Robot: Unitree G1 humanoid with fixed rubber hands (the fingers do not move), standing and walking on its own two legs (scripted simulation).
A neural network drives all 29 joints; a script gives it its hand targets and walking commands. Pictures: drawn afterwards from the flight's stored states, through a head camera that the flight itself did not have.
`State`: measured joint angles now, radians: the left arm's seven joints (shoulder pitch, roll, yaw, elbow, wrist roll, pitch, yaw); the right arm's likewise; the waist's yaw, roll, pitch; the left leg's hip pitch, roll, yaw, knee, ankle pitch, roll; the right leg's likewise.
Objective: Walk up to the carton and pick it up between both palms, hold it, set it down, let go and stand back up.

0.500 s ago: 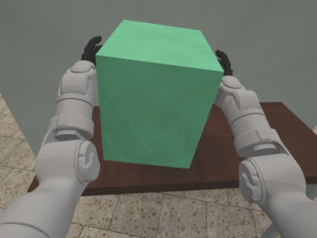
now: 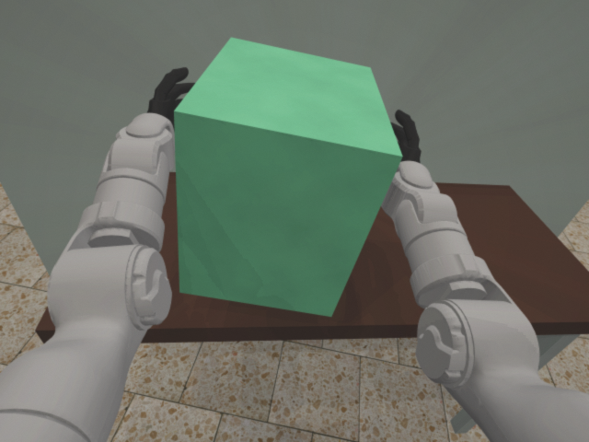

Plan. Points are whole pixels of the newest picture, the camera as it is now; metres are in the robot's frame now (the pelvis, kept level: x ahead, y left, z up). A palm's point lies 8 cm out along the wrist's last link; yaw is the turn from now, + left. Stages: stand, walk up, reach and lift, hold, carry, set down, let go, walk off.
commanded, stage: set down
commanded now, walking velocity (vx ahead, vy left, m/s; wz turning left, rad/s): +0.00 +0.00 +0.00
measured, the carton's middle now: (280, 174) +0.45 -0.02 +0.17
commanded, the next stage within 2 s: none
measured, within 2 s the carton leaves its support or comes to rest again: neither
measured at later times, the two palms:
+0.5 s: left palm (182, 135) +0.49 +0.13 +0.21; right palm (393, 185) +0.40 -0.18 +0.18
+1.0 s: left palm (185, 145) +0.52 +0.13 +0.18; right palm (382, 201) +0.40 -0.17 +0.15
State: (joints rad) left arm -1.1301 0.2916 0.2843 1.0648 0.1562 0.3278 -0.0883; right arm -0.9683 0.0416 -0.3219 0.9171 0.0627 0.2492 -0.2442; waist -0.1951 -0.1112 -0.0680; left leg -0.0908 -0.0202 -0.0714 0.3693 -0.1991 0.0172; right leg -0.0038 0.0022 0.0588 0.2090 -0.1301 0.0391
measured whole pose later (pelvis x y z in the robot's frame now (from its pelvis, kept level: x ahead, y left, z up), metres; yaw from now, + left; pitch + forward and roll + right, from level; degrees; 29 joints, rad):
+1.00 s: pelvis +0.04 +0.01 +0.00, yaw -3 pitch +3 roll -3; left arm -1.09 0.32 0.20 1.12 0.10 0.21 -0.15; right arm -0.79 0.15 -0.35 0.76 -0.02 0.14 -0.28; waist -0.21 -0.08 -0.08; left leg -0.20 0.00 -0.01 0.42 -0.27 0.03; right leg -0.10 -0.01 0.01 0.20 -0.15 0.05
